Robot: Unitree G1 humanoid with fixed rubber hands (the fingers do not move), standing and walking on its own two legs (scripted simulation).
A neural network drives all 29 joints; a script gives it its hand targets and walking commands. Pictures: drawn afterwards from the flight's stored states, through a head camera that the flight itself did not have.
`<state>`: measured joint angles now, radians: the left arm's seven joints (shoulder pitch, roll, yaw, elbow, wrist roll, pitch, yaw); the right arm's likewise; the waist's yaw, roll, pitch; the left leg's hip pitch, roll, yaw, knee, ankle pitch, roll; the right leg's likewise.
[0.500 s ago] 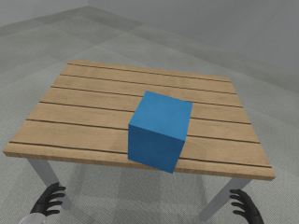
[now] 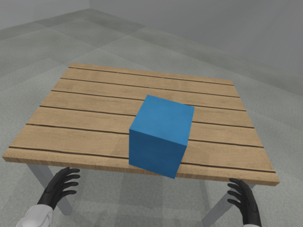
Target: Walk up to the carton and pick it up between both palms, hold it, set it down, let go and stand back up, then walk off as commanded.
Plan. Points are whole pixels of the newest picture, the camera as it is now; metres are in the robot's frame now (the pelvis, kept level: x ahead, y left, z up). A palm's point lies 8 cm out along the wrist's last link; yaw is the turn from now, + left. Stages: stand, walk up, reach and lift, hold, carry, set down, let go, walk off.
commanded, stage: reach and lift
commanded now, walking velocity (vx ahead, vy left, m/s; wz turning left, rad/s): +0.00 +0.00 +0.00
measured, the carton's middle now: (160, 136) +0.41 -0.03 +0.00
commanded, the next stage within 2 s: none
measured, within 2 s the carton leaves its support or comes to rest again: neither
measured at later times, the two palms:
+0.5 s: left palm (58, 182) +0.23 +0.23 +0.04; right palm (241, 201) +0.18 -0.19 +0.06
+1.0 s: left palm (68, 149) +0.30 +0.22 +0.08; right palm (226, 161) +0.26 -0.17 +0.10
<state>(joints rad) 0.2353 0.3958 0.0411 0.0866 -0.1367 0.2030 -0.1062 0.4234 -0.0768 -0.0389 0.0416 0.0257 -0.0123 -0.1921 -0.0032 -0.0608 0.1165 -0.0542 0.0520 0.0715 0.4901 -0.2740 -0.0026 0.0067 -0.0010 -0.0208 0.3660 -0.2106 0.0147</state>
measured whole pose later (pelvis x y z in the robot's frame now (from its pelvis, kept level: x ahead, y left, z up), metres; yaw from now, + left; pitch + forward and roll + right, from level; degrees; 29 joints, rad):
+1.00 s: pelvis +0.02 +0.00 +0.00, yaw +0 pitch -7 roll -2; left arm -0.04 0.40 0.01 -0.09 -0.23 0.43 -0.11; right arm 0.15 -0.03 0.02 -0.22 0.09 0.31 -0.28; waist 0.00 -0.06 0.11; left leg -0.06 0.05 0.07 0.49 -0.30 0.00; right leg 0.01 0.00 -0.02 0.34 -0.23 0.02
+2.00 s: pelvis +0.02 +0.00 +0.00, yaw +0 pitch +1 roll -2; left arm -0.75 0.40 0.01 0.57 -0.23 0.38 -0.05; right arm -0.60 -0.03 -0.08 0.54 0.12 0.20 -0.29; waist -0.12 -0.06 0.04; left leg -0.23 0.05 0.07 0.49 -0.27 0.00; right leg -0.16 0.00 -0.02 0.34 -0.19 0.03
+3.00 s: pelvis +0.02 +0.00 +0.00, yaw -1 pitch +14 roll -2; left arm -0.73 0.08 0.17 0.91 0.26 -0.14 -0.04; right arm -0.56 0.10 -0.15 0.93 0.01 -0.46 -0.27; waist -0.13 -0.05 -0.03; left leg -0.50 0.05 0.07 0.49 -0.24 0.00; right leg -0.42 0.00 -0.02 0.33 -0.16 0.03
